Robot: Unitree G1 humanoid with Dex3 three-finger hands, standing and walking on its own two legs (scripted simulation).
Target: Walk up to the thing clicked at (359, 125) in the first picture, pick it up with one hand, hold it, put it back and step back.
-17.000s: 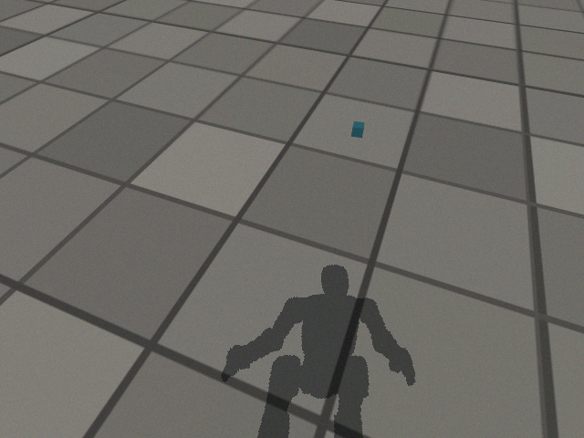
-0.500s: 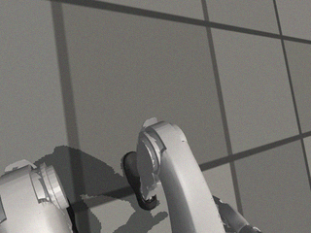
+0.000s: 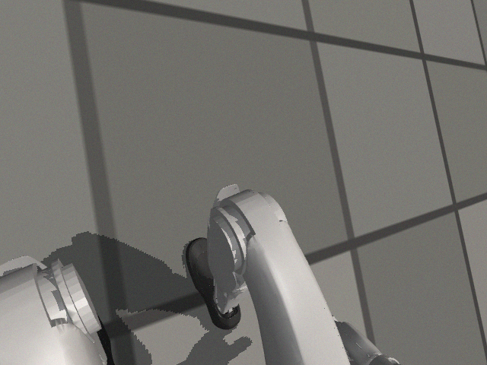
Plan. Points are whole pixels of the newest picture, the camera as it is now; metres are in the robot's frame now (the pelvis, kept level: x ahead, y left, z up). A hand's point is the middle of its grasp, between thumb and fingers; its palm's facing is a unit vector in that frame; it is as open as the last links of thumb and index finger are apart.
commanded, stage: rest palm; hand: left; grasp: from above
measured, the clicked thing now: out of the picture +0.48 +0.33 -0.27
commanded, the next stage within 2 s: close in 0.06 s
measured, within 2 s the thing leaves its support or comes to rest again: leaves its support in 1.88 s
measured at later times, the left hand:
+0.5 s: hand out of the picture +0.47 +0.33 -0.24, palm faces -0.44 -0.12 -0.89, open 10.7 cm
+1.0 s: hand out of the picture +0.47 +0.32 -0.23, palm faces -0.44 -0.11 -0.89, open 9.4 cm
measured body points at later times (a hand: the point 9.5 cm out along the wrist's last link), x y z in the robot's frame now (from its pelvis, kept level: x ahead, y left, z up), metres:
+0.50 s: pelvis +0.00 +0.00 +0.00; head +0.28 +0.13 +0.33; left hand +0.48 +0.33 -0.19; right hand +0.05 -0.26 -0.05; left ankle +0.06 +0.12 -0.27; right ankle +0.12 -0.12 -0.27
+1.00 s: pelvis +0.00 +0.00 +0.00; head +0.28 +0.12 +0.33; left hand +0.49 +0.33 -0.18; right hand +0.05 -0.26 -0.05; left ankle +0.06 +0.12 -0.27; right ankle +0.12 -0.12 -0.27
